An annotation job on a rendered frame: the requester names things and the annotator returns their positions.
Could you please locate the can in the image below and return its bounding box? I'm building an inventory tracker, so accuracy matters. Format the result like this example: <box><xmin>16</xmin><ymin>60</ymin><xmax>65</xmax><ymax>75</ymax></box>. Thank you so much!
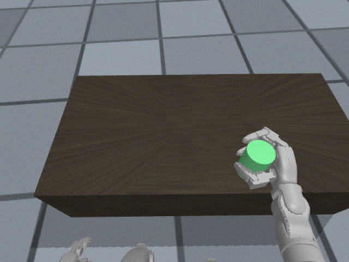
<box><xmin>237</xmin><ymin>140</ymin><xmax>276</xmax><ymax>177</ymax></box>

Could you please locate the right robot arm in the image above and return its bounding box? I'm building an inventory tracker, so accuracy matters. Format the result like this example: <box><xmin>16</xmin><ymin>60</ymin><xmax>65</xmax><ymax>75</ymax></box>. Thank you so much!
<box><xmin>271</xmin><ymin>183</ymin><xmax>325</xmax><ymax>262</ymax></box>

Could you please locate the left robot hand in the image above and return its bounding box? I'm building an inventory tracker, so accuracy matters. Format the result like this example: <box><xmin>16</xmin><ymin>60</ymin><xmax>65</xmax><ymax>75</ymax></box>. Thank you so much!
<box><xmin>59</xmin><ymin>237</ymin><xmax>91</xmax><ymax>262</ymax></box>

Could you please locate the right robot hand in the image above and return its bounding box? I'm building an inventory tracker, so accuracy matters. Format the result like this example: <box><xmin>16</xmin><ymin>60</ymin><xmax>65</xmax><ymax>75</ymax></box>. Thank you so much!
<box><xmin>234</xmin><ymin>127</ymin><xmax>297</xmax><ymax>189</ymax></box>

